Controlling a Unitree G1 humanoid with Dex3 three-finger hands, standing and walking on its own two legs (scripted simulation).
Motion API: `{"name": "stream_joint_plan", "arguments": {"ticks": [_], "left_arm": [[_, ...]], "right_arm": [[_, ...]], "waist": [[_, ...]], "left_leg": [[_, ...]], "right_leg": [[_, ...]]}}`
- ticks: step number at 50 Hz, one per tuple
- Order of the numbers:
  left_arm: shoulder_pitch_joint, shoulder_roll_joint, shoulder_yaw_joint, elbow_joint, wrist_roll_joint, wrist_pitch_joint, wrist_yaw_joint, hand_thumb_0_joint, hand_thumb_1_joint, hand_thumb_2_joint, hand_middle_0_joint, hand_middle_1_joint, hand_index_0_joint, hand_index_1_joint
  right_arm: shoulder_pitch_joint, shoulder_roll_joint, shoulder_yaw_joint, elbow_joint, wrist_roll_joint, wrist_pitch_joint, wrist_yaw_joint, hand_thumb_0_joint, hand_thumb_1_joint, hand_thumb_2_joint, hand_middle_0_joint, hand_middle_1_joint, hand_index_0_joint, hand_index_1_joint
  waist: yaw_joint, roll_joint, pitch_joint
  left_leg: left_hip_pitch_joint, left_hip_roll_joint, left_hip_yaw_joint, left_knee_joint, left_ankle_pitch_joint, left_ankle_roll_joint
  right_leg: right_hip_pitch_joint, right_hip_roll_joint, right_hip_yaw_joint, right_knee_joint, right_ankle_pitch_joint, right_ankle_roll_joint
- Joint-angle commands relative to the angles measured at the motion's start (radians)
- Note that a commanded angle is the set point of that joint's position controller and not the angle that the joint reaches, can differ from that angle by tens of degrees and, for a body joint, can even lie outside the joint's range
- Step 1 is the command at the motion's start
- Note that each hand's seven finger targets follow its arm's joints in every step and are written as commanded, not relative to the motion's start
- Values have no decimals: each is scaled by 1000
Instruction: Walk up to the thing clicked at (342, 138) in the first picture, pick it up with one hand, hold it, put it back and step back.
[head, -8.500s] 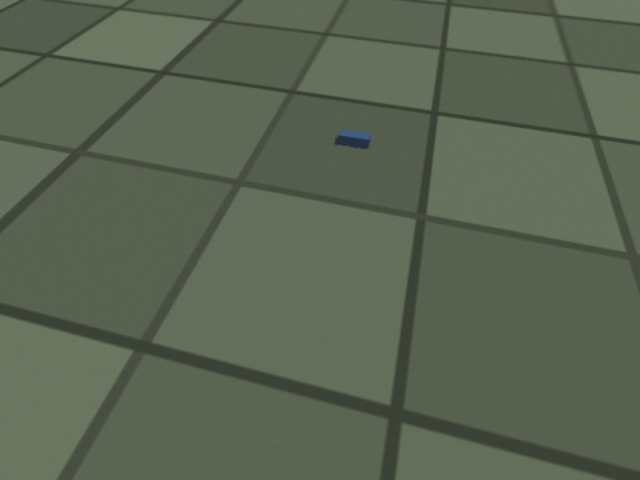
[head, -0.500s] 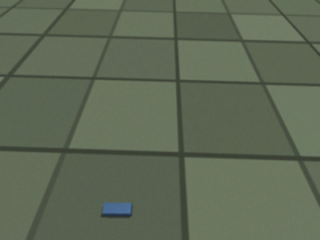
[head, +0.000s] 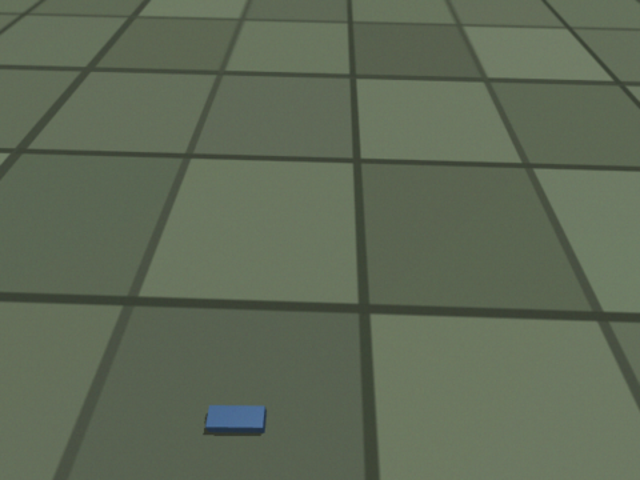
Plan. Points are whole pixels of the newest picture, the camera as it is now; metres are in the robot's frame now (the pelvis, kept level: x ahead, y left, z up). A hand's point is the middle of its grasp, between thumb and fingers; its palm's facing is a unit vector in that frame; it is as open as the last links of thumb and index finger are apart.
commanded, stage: stand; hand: left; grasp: from above
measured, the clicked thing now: (237, 419) +0.42 +0.24 -0.76
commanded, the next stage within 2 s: rise first in 0.58 s
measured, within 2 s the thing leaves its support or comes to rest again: neither
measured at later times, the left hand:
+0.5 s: hand out of the picture +0.07 +0.25 -0.16, palm faces -0.03 -0.94 -0.34, open 7.3 cm
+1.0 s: hand out of the picture +0.15 +0.25 -0.18, palm faces -0.05 -0.93 -0.36, open 10.4 cm
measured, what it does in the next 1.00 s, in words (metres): stands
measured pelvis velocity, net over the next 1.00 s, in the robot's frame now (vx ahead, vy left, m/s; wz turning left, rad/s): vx -0.01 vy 0.00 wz -0.02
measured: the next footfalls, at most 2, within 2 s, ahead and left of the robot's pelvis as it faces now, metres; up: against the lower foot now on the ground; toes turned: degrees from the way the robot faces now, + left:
none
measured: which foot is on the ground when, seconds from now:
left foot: down 0.00-1.00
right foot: down 0.00-1.00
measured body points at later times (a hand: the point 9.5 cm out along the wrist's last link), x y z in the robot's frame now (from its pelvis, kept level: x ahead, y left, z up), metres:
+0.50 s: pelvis +0.00 +0.00 +0.00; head +0.01 +0.00 +0.45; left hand +0.07 +0.30 -0.13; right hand +0.07 -0.30 -0.13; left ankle +0.00 +0.13 -0.75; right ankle -0.03 -0.13 -0.75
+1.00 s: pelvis -0.01 +0.00 -0.02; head +0.05 +0.01 +0.42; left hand +0.16 +0.30 -0.15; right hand +0.08 -0.26 -0.14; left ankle +0.00 +0.13 -0.75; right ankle -0.03 -0.13 -0.75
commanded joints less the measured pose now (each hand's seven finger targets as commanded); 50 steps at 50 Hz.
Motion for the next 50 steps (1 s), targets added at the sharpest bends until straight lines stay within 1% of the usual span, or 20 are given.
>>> {"name": "stream_joint_plan", "arguments": {"ticks": [1, 3, 6, 8, 17, 20, 31, 33, 34, 35, 36, 37, 38, 39, 40, 41, 43, 46, 48, 50], "left_arm": [[-25, 216, 36, -59, -5, -25, 13, 0, 899, 900, -200, -300, -200, -300], [-26, 220, 37, -61, -3, -24, 13, 0, 899, 900, -200, -300, -200, -300], [-21, 216, 36, -61, -4, -26, 13, 0, 899, 900, -200, -300, -200, -300], [-20, 217, 35, -61, -5, -28, 14, 0, 899, 900, -200, -300, -200, -300], [-22, 214, 36, -63, -3, -24, 11, 0, 899, 900, -200, -300, -200, -300], [-25, 221, 36, -65, -2, -28, 12, 0, 899, 900, -200, -300, -200, -300], [-25, 215, 33, -62, -4, -25, 13, 0, 899, 900, -200, -300, -200, -300], [-23, 214, 32, -62, -3, -26, 14, 0, 899, 900, -200, -300, -200, -300], [-18, 212, 31, -60, -5, -26, 13, 0, 819, 980, -120, -380, -120, -380], [-369, 58, 38, -411, -56, -120, 29, 0, 747, 937, -190, -460, -161, -460], [-488, 110, 59, -373, -51, -113, 34, 0, 667, 930, -207, -525, -168, -540], [-300, 206, 117, -195, -29, -75, 37, 0, 587, 922, -202, -605, -175, -620], [-249, 209, 127, -104, -9, -50, 25, 0, 507, 925, -183, -677, -169, -691], [-302, 223, 138, -98, 10, -43, 10, 0, 427, 905, -177, -757, -181, -761], [-320, 242, 160, -100, 38, -49, 0, 0, 347, 939, -137, -837, -145, -839], [-230, 239, 182, -53, 63, -37, -5, 0, 267, 926, -120, -917, -144, -909], [-101, 229, 215, -82, 100, -15, -15, 0, 107, 948, -80, -1005, -107, -978], [-96, 178, 185, -179, 120, 36, -7, 0, -133, 957, -69, -1056, -95, -1029], [-80, 176, 192, -201, 131, 79, 2, 0, -293, 990, -52, -1073, -67, -1059], [-109, 170, 187, -259, 141, 99, 11, 0, -445, 994, -64, -1071, -67, -1068]], "right_arm": [[-34, -214, -44, -54, 3, -24, -19, 0, -900, -900, 200, 300, 200, 300], [-30, -209, -43, -56, 2, -22, -19, 0, -900, -900, 200, 300, 200, 300], [-38, -213, -44, -59, 3, -23, -19, 0, -900, -900, 200, 300, 200, 300], [-33, -213, -44, -57, 4, -23, -19, 0, -900, -900, 200, 300, 200, 300], [-36, -213, -47, -53, 1, -22, -17, 0, -900, -900, 200, 300, 200, 300], [-36, -206, -45, -56, 1, -24, -17, 0, -900, -900, 200, 300, 200, 300], [-33, -214, -49, -49, 1, -22, -17, 0, -900, -900, 200, 300, 200, 300], [-35, -215, -51, -51, 2, -21, -17, 0, -900, -900, 200, 300, 200, 300], [-36, -213, -49, -48, 2, -20, -17, 0, -874, -891, 197, 298, 198, 298], [-14, -45, -10, -334, 73, -70, -39, 0, -942, -908, 200, 300, 200, 300], [45, -75, -17, -279, 71, -68, -49, 0, -906, -898, 199, 300, 200, 300], [86, -109, -37, -275, 77, -56, -60, 0, -905, -900, 199, 300, 200, 300], [102, -110, -50, -290, 71, -50, -60, 0, -910, -900, 199, 300, 200, 300], [107, -105, -57, -318, 68, -49, -62, 0, -919, -903, 199, 300, 200, 300], [111, -105, -75, -341, 52, -54, -65, 0, -910, -903, 200, 300, 200, 300], [152, -99, -85, -349, 41, -56, -62, 0, -908, -902, 200, 300, 200, 300], [158, -92, -100, -404, 31, -57, -48, 0, -884, -895, 200, 300, 200, 300], [145, -77, -104, -470, 40, -60, -43, 0, -878, -893, 200, 300, 200, 300], [118, -73, -101, -515, 43, -60, -37, 0, -888, -896, 200, 300, 200, 300], [107, -66, -99, -550, 41, -67, -29, 0, -878, -894, 200, 300, 200, 300]], "waist": [[1, 9, -66], [-1, 2, -70], [1, 4, -75], [0, 9, -76], [3, 17, -62], [0, 1, -77], [-1, 12, -63], [1, 1, -78], [3, 8, -68], [-119, 35, 10], [-89, 7, -46], [-61, -24, -26], [-55, -50, -54], [-50, -54, -81], [-36, -47, -160], [-20, -39, -210], [33, 62, -288], [18, 61, -283], [13, 45, -236], [-5, 9, -234]], "left_leg": [[25, 119, -88, -34, 223, 31], [26, 118, -82, -33, 196, 33], [39, 120, -86, -27, 244, 33], [37, 118, -83, -25, 238, 32], [15, 113, -81, -44, 159, 30], [32, 118, -84, -35, 213, 32], [15, 113, -84, -45, 157, 27], [30, 119, -85, -35, 186, 31], [21, 114, -82, -38, 169, 31], [-83, -27, 43, 27, 6, 26], [-77, -29, 36, 45, -10, 29], [-100, -25, 34, 56, -7, 30], [-130, -31, 32, 97, 8, 32], [-152, -28, 28, 136, 28, 35], [-154, -29, 27, 168, 57, 33], [-176, -34, 24, 203, 88, 30], [-197, -45, 29, 248, 137, 16], [-208, -40, 22, 246, 148, 11], [-265, -34, 17, 264, 92, 12], [-306, -24, 13, 308, 50, 16]], "right_leg": [[-4, -111, 80, -40, 185, -35], [-10, -113, 83, -44, 166, -33], [-8, -110, 77, -38, 205, -33], [-6, -112, 81, -44, 209, -31], [-18, -107, 81, -53, 131, -35], [-11, -112, 84, -42, 181, -36], [-19, -109, 87, -53, 133, -36], [-11, -110, 84, -47, 152, -37], [-22, -111, 87, -55, 145, -35], [-251, 29, 24, 16, 94, -28], [-198, 25, 15, 29, 76, -28], [-197, 32, 5, 36, 56, -31], [-216, 34, 4, 67, 56, -33], [-241, 35, 4, 106, 76, -34], [-233, 30, 10, 144, 111, -34], [-230, 29, 11, 181, 138, -36], [-223, 29, 15, 236, 157, -47], [-252, 39, 10, 245, 152, -46], [-299, 44, 3, 255, 86, -46], [-347, 51, -2, 297, 42, -43]]}}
